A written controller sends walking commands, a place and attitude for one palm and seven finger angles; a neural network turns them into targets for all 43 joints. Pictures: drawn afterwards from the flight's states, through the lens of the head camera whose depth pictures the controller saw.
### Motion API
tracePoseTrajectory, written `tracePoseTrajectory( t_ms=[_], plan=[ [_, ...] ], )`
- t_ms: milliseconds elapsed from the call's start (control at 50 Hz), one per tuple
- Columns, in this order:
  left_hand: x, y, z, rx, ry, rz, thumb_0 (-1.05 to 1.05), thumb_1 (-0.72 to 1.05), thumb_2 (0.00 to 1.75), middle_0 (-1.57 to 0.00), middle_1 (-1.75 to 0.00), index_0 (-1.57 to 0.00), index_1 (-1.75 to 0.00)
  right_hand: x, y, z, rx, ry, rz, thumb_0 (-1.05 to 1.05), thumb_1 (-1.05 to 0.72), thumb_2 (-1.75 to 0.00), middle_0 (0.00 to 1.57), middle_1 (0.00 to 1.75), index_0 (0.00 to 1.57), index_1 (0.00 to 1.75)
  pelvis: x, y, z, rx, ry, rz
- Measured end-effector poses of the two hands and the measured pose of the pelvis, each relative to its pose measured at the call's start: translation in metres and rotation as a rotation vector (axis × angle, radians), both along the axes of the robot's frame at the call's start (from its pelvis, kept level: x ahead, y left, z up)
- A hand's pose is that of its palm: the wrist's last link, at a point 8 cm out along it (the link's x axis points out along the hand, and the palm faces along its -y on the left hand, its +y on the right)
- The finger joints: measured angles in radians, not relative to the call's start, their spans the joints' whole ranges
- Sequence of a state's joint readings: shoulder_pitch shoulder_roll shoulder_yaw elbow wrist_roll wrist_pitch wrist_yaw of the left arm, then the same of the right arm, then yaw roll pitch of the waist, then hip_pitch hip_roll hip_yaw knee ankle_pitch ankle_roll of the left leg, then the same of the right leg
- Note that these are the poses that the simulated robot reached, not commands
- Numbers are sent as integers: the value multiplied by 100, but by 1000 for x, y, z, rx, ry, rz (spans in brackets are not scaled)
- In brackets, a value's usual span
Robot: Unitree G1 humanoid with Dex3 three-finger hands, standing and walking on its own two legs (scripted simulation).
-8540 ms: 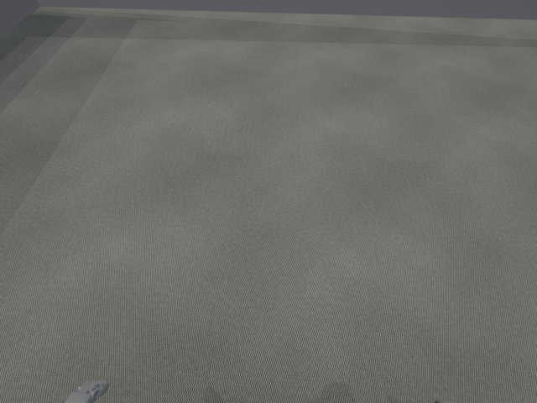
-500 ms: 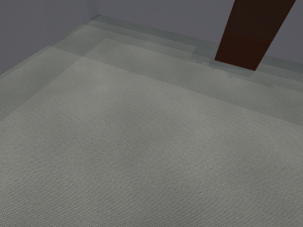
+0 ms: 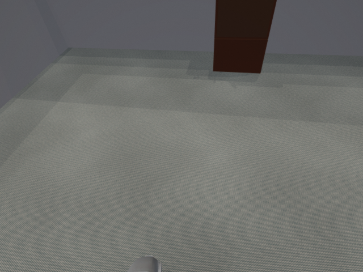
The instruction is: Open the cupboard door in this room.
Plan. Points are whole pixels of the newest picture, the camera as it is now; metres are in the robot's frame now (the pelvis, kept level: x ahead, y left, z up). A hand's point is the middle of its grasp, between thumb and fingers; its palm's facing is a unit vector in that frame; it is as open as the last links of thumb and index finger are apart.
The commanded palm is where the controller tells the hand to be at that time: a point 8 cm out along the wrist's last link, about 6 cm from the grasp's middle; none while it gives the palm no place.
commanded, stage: turn or walk to find it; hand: left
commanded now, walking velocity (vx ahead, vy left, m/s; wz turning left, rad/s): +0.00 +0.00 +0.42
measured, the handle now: out of the picture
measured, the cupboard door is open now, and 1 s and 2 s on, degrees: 0 0 0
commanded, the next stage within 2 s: stand and wait in 0.28 s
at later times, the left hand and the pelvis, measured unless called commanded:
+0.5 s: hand out of the picture +0.10 +0.22 -0.19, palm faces +0.16 -0.97 -0.19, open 7.4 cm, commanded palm none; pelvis +0.09 +0.04 -0.01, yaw +7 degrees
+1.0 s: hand out of the picture +0.08 +0.19 -0.18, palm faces +0.30 -0.93 -0.22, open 7.4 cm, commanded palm none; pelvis +0.10 +0.01 -0.01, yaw +17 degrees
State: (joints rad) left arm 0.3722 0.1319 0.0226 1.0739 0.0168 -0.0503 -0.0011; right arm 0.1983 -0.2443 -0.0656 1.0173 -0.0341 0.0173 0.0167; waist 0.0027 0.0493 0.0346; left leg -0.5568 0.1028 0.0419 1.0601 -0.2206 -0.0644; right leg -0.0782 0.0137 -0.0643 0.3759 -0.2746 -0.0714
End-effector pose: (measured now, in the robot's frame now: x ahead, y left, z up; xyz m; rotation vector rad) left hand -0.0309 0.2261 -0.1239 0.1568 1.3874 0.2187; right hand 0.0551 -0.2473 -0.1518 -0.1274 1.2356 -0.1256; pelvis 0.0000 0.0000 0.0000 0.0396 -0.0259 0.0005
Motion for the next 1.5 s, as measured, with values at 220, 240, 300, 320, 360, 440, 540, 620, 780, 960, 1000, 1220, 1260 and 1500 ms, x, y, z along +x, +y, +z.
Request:
tracePoseTrajectory(
  t_ms=[220,240,300,320,360,440,540,620,780,960,1000,1220,1260,1500],
  plan=[
    [28,-26,-32,-109,55,83,1,90,90,-20,-30,-20,-30,38,35,-11,-6,139,63,1,-92,-90,20,30,19,30,55,12,-13,-43,-1,79],
    [32,-25,-37,-115,58,95,1,90,90,-20,-30,-20,-30,46,38,-11,-17,143,72,1,-93,-90,20,30,20,30,61,16,-16,-45,0,88],
    [44,-14,-51,-131,75,118,1,90,90,-20,-30,-20,-30,71,49,-13,-44,123,98,1,-94,-90,20,30,20,30,76,27,-25,-39,3,110],
    [49,-8,-54,-131,79,123,1,90,90,-20,-30,-20,-30,78,53,-12,-49,108,106,1,-94,-90,20,30,20,30,78,30,-25,-33,3,112],
    [61,3,-54,-118,71,117,1,90,90,-20,-30,-20,-30,89,60,-9,-55,77,110,1,-93,-89,20,30,20,30,81,35,-24,-33,0,107],
    [95,28,-45,-75,11,99,1,90,90,-20,-30,-20,-29,100,64,0,-70,54,110,1,-94,-89,20,30,20,30,85,40,-16,-41,-5,117],
    [132,48,-30,-18,-86,87,1,91,90,-20,-30,-19,-29,104,61,5,-64,61,122,1,-95,-89,21,30,20,30,91,37,-9,-41,-3,135],
    [147,46,-22,8,-119,73,0,91,90,-19,-30,-19,-29,106,52,3,-45,63,114,1,-94,-89,21,30,20,30,97,27,-8,-34,-4,136],
    [140,10,-18,18,-118,99,0,91,90,-20,-30,-19,-29,111,24,-13,1,105,120,1,-92,-89,20,30,20,30,105,-1,-13,-20,3,177],
    [102,7,-22,3,-76,209,1,91,90,-20,-30,-20,-30,138,16,-2,-59,126,227,1,-91,-90,20,30,20,30,99,0,-10,-26,19,269],
    [91,12,-28,-6,-70,236,1,91,90,-20,-30,-20,-30,148,22,1,-77,111,260,1,-91,-90,20,30,20,30,96,5,-12,-33,20,290],
    [62,51,-34,-7,-58,325,1,91,90,-20,-30,-19,-29,181,68,21,-100,-28,376,0,-91,-89,20,30,20,30,83,25,-10,-61,18,358],
    [66,55,-27,9,-87,327,1,91,90,-20,-30,-19,-29,182,72,21,-88,-31,390,0,-91,-89,20,30,20,30,81,24,-7,-61,22,371],
    [100,28,-4,113,-236,327,1,91,90,-20,-30,-19,-29,173,37,-11,-12,28,418,0,-91,-89,21,30,20,30,81,-18,-17,-19,25,450]
  ],
)
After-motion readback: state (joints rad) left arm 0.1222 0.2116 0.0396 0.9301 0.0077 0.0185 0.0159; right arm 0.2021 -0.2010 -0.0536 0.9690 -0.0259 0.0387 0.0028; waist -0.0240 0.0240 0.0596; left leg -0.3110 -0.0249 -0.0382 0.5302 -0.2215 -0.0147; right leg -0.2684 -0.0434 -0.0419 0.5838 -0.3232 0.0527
